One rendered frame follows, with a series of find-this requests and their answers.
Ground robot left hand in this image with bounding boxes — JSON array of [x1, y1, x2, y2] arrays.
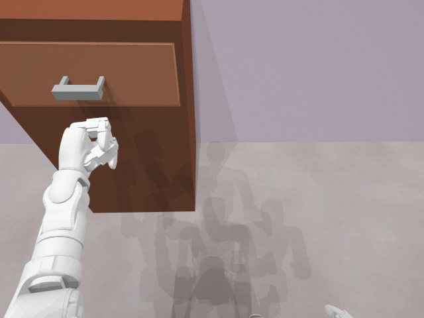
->
[[59, 117, 119, 179]]

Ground robot left forearm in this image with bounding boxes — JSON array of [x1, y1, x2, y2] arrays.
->
[[4, 169, 90, 318]]

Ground robot right hand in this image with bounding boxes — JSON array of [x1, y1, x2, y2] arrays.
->
[[325, 305, 353, 318]]

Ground drawer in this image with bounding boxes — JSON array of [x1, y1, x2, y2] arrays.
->
[[0, 41, 180, 105]]

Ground handle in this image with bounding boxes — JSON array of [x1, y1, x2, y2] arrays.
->
[[51, 76, 105, 100]]

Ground cabinet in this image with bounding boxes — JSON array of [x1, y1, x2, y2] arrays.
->
[[0, 0, 196, 213]]

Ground robot left upper arm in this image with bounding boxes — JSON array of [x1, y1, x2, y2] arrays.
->
[[7, 288, 85, 318]]

